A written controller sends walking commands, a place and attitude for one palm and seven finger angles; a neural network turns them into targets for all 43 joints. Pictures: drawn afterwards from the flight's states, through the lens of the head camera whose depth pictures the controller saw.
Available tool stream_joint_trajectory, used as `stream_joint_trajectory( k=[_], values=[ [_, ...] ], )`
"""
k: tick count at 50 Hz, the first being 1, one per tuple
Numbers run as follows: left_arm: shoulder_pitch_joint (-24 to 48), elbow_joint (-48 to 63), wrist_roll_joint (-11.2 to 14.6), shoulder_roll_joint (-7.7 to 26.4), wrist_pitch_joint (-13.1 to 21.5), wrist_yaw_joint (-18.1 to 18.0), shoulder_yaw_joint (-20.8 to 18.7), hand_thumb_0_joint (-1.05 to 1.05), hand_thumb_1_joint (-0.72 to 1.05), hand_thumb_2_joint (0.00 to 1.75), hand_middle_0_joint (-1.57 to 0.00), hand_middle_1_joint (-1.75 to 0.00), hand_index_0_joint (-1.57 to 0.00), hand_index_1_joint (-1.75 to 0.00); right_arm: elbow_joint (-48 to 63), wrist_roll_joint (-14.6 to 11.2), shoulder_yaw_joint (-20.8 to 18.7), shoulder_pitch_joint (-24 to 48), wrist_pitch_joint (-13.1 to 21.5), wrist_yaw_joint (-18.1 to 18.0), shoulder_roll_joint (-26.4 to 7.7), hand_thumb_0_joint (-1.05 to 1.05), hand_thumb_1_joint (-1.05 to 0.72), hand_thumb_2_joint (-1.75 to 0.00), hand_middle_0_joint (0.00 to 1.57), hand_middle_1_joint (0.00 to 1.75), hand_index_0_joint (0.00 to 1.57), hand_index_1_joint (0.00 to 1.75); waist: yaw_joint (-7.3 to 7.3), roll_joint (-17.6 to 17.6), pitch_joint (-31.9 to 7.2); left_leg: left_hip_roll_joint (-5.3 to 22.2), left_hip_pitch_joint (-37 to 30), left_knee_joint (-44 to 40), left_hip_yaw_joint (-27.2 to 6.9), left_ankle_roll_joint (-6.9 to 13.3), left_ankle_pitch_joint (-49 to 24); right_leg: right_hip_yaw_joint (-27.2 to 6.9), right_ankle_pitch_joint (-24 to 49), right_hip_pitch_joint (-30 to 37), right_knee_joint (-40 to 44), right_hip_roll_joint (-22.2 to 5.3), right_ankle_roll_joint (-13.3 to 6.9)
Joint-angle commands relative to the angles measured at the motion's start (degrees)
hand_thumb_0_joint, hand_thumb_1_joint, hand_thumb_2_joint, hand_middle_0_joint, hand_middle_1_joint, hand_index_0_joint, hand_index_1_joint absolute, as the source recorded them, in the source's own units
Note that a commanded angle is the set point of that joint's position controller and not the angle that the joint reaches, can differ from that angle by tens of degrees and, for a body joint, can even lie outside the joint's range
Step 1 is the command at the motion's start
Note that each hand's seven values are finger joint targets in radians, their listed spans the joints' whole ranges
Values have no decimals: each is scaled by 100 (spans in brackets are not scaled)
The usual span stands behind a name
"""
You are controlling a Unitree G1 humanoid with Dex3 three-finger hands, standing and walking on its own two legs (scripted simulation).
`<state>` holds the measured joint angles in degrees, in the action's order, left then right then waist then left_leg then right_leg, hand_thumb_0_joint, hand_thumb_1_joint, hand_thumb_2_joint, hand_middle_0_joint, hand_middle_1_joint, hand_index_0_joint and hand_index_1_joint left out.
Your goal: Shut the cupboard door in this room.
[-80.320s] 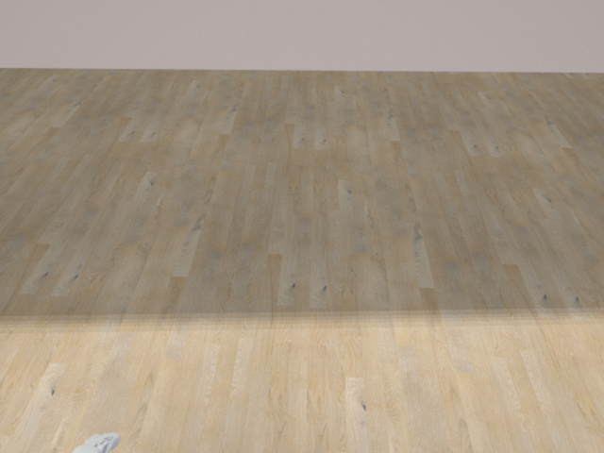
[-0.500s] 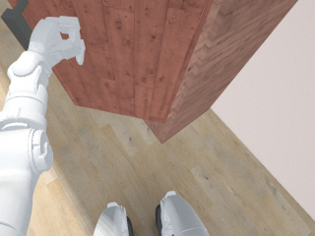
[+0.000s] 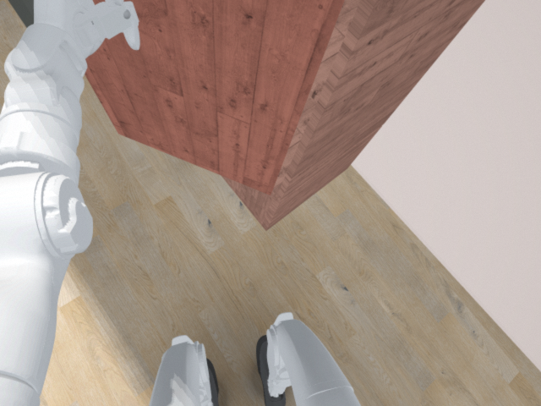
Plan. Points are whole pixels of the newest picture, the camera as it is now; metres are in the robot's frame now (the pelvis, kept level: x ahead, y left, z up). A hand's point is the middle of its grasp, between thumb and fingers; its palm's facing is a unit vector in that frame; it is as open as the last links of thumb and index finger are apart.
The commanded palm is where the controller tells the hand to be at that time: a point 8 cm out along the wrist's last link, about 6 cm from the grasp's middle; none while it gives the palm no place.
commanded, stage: pull the fist back off the door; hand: left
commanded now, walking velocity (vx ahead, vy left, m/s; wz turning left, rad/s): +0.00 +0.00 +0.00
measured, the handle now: out of the picture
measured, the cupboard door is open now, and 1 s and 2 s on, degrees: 30 29 29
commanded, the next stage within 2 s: draw the hand back to the body in 0.80 s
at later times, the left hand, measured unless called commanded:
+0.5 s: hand (124, 52) +0.54 +0.10 +0.11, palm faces +0.04 -1.00 -0.02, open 3.1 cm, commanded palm +0.49 +0.14 +0.10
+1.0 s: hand (131, 85) +0.49 +0.09 +0.11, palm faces +0.02 -1.00 -0.02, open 3.1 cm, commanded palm +0.44 +0.15 +0.12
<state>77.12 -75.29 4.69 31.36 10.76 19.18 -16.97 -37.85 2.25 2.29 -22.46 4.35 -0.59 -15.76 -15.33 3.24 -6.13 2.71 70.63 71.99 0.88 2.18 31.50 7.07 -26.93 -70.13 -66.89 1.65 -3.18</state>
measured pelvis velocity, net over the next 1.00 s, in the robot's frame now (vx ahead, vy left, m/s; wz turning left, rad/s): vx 0.00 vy -0.01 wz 0.03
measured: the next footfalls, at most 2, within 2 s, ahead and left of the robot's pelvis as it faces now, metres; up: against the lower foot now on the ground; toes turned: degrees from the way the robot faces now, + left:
none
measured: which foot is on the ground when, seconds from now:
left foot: down 0.00-1.00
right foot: down 0.00-1.00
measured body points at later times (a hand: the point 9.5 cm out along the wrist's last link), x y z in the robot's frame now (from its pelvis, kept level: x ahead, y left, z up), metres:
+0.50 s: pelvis +0.02 -0.01 +0.04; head +0.15 -0.02 +0.47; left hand +0.53 +0.15 +0.11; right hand -0.02 -0.27 -0.07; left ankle +0.01 +0.09 -0.62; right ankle +0.03 -0.09 -0.62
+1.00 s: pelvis +0.00 -0.01 +0.04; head +0.11 -0.01 +0.47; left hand +0.48 +0.14 +0.12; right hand +0.06 -0.26 -0.09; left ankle +0.01 +0.09 -0.62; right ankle +0.03 -0.09 -0.62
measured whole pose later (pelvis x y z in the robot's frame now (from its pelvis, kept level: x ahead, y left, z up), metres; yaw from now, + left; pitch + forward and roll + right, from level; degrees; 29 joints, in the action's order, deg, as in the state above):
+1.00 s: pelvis +0.00 -0.01 +0.04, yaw +1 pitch +20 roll +0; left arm 49.4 -64.6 2.8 12.8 29.6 -2.0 -13.3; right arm -36.1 1.9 0.3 -18.0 -0.8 2.8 -13.4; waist -8.6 1.6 -7.0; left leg 0.8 53.2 60.5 3.1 1.6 27.4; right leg 4.5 -24.8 -54.8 -59.4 0.5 -3.2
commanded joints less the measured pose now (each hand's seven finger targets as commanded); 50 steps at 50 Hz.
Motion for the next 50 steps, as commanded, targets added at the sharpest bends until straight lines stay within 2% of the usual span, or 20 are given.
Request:
stream_joint_trajectory(
  k=[1, 3, 5, 8, 11, 13, 15, 17, 18, 19, 22, 24, 28, 32, 36, 38, 42, 46, 49, 50],
  values=[
    [2470, 1641, -105, 173, 685, -2125, -565, 0, 90, 90, -130, -150, -130, -150, 319, 245, -363, -1711, 21, 378, -916, 0, -90, -90, 20, 30, 20, 30, -61, 931, -3795, -94, -2837, -683, -586, -69, -3113, -490, 2249, 1698, 793, 62, 202],
    [2274, 1876, -734, 173, 1122, -2665, -317, 0, 90, 90, -130, -150, -130, -150, 270, 344, -443, -1839, -62, 569, -912, 0, -90, -90, 20, 30, 20, 30, -56, 844, -4009, -106, -2901, -682, -541, -78, -3262, -527, 2558, 1980, 786, 64, 218],
    [2208, 1919, -994, 12, 1349, -2617, -4, 0, 90, 90, -130, -150, -130, -150, 208, 298, -532, -1881, -178, 644, -947, 0, -90, -90, 20, 30, 20, 30, -121, 799, -4088, -118, -3135, -790, -552, -76, -3289, -564, 2690, 2154, 910, 74, 224],
    [2276, 1770, -805, 425, 1305, -2318, -270, 0, 90, 90, -130, -150, -130, -150, 223, 184, -515, -1828, -327, 579, -964, 0, -90, -90, 20, 30, 20, 30, -87, 564, -3917, -219, -2712, -1048, -368, -23, -2635, -702, 2636, 2920, 1200, 85, 238],
    [1930, 1774, -559, 822, 1413, -2213, -752, 0, 90, 90, -130, -150, -130, -150, 301, 138, -463, -1751, -347, 477, -907, 0, -90, -90, 20, 30, 20, 30, 108, 411, -3825, -271, -2444, -1201, -232, 1, -2511, -822, 2835, 3499, 1333, 70, 240],
    [1450, 1884, -516, 718, 1619, -2191, -735, 0, 90, 90, -130, -150, -130, -150, 382, 124, -450, -1664, -318, 478, -833, 0, -90, -90, 20, 30, 20, 30, 271, 401, -3683, -311, -2321, -1310, -153, -4, -2498, -887, 3030, 3815, 1373, 55, 227],
    [998, 1802, -541, 369, 1798, -2158, -507, 0, 90, 90, -130, -150, -130, -150, 368, 112, -467, -1620, -308, 490, -800, 0, -90, -90, 20, 30, 20, 30, 288, 372, -3467, -313, -2452, -1371, -128, -9, -2551, -848, 3103, 3709, 1395, 48, 230],
    [328, 1522, -507, 277, 1797, -2099, -513, 0, 90, 90, -130, -150, -130, -150, 375, 82, -502, -1599, -348, 504, -833, 0, -90, -90, 20, 30, 20, 30, 367, 46, -3098, -327, -2262, -1460, -63, -9, -2395, -865, 3034, 3811, 1492, 45, 238],
    [171, 1451, -456, 12, 1757, -2043, -313, 0, 90, 90, -130, -150, -130, -150, 395, 63, -506, -1554, -374, 511, -826, 0, -90, -90, 20, 30, 20, 30, 325, -70, -2915, -345, -2187, -1537, -32, -8, -2280, -881, 3002, 3865, 1567, 34, 251],
    [81, 1461, -389, -273, 1753, -1974, -141, 0, 90, 90, -130, -150, -130, -150, 419, 35, -522, -1528, -378, 507, -813, 0, -90, -90, 20, 30, 20, 30, 335, -22, -2847, -360, -2319, -1574, -23, -7, -2335, -858, 3047, 3808, 1580, 34, 232],
    [-123, 1779, -156, -429, 1817, -1881, -126, 0, 90, 90, -130, -150, -130, -150, 438, 3, -586, -1398, -419, 474, -838, 0, -90, -90, 20, 30, 20, 30, 393, -254, -2855, -373, -2452, -1634, -5, -10, -2294, -859, 3006, 3868, 1653, 11, 253],
    [-36, 2129, -71, -836, 1969, -1841, 208, 0, 90, 90, -130, -150, -130, -150, 469, -20, -592, -1280, -415, 465, -781, 0, -90, -90, 20, 30, 20, 30, 401, 38, -2765, -383, -2737, -1675, -1, -17, -2360, -826, 2974, 3682, 1651, 2, 232],
    [-5, 2328, -97, -888, 2208, -1925, 307, 0, 90, 90, -130, -150, -130, -150, 366, -24, -647, -1077, -421, 425, -795, 0, -90, -90, 20, 30, 20, 30, 377, -99, -2694, -365, -2882, -1651, -53, -19, -2151, -814, 2611, 3444, 1646, -22, 254],
    [-72, 2673, -144, -1147, 2412, -2063, 551, 0, 90, 90, -130, -150, -130, -150, 362, -37, -664, -823, -400, 406, -769, 0, -90, -90, 20, 30, 20, 30, 470, 315, -2902, -328, -3464, -1683, -146, -76, -2319, -702, 2461, 3130, 1540, -30, 210],
    [-547, 2566, -145, -1209, 2374, -2166, 551, 0, 90, 90, -130, -150, -130, -150, 413, -66, -647, -641, -424, 377, -770, 0, -90, -90, 20, 30, 20, 30, 597, 34, -2778, -322, -3387, -1761, -165, -93, -2305, -659, 2428, 3212, 1516, -28, 212],
    [-408, 2393, -190, -1043, 2315, -2234, 457, 0, 90, 90, -130, -150, -130, -150, 420, -79, -619, -548, -460, 342, -775, 0, -90, -90, 20, 30, 20, 30, 545, -238, -2488, -351, -3033, -1812, -133, -65, -1897, -722, 2170, 3298, 1614, -48, 236],
    [-49, 2291, -189, -1007, 2346, -2307, 423, 0, 90, 90, -130, -150, -130, -150, 425, -67, -579, -420, -413, 282, -770, 0, -90, -90, 20, 30, 20, 30, 456, -334, -2491, -370, -2900, -1779, -153, -45, -1679, -759, 1991, 3238, 1612, -62, 246],
    [-13, 1899, -209, -1109, 2318, -2211, 521, 0, 90, 90, -130, -150, -130, -150, 388, -45, -545, -423, -369, 285, -770, 0, -90, -90, 20, 30, 20, 30, 405, -199, -2411, -372, -2783, -1733, -183, -58, -1563, -736, 1840, 3030, 1548, -65, 228],
    [-1043, 2521, -63, -581, 2279, -2071, -38, 0, 90, 90, -130, -150, -130, -150, 706, -87, -567, -438, -399, 292, -805, 0, -90, -90, 20, 30, 20, 30, 984, 65, -3406, -393, -3297, -1897, -108, -95, -2243, -741, 2465, 3875, 1482, -39, 157],
    [-1309, 2821, -12, -685, 2222, -1983, 78, 0, 90, 90, -130, -150, -130, -150, 771, -133, -559, -404, -422, 296, -765, 0, -90, -90, 20, 30, 20, 30, 1021, -7, -3536, -374, -3464, -1951, -77, -95, -2497, -737, 2747, 4067, 1517, -37, 170]
  ],
)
